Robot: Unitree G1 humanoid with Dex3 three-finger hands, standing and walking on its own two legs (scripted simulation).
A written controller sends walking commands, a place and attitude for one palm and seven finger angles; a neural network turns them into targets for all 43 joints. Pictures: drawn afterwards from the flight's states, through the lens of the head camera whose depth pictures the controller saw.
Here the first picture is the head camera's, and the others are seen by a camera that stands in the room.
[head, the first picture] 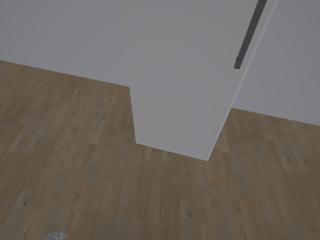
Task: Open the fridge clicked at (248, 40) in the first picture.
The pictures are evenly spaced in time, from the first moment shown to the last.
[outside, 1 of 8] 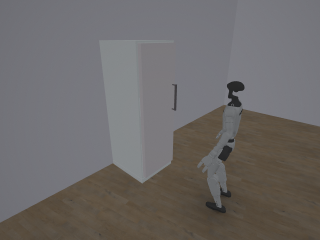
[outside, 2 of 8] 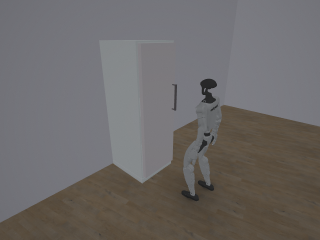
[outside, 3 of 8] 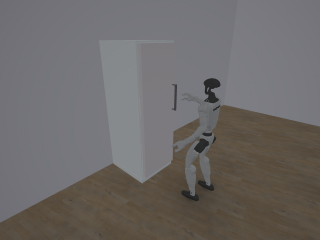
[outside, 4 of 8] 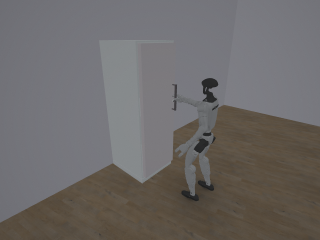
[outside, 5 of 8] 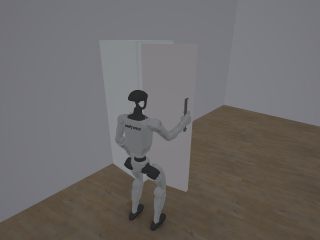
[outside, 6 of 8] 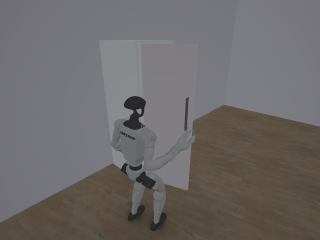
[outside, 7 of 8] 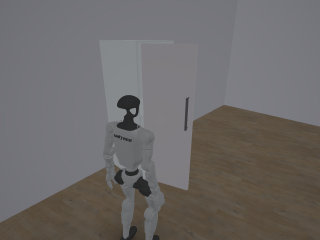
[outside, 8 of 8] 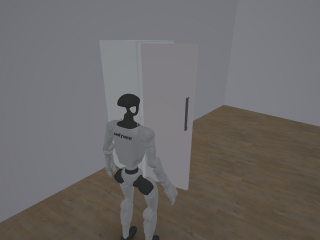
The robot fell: no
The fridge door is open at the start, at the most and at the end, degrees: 0 75 71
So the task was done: yes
